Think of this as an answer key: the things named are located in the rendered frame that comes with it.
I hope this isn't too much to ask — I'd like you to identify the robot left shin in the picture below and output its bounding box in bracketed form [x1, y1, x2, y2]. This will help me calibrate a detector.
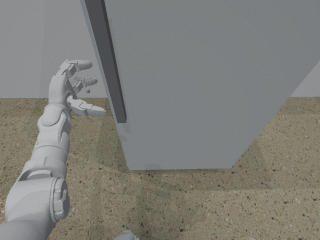
[122, 230, 134, 235]

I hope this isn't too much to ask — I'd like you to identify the handle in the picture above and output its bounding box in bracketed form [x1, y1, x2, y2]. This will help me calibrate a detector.
[84, 0, 127, 123]

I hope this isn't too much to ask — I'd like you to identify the robot left forearm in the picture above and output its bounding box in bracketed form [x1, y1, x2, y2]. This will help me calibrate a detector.
[4, 103, 72, 222]

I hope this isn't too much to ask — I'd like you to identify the robot left upper arm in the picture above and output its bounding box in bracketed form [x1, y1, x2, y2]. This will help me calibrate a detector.
[0, 176, 70, 240]

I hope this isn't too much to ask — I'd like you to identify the robot left hand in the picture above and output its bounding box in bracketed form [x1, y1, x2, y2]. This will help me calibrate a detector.
[48, 59, 107, 117]

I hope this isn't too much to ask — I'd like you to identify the fridge door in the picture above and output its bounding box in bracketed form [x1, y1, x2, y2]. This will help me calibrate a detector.
[83, 0, 320, 170]

